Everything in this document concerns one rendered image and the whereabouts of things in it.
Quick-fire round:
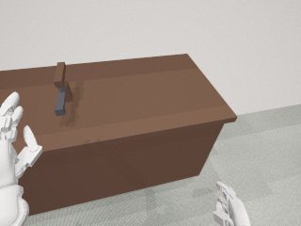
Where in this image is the left robot hand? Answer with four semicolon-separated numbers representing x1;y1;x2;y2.
0;91;43;188

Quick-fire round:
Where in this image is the counter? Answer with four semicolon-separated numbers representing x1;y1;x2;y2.
0;54;238;216

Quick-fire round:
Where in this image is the right robot hand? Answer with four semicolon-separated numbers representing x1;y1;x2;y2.
214;181;251;226

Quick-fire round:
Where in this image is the tap lever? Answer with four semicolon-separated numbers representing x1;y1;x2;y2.
54;87;67;116

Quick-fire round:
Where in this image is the left robot forearm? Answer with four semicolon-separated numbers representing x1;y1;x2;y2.
0;185;29;226

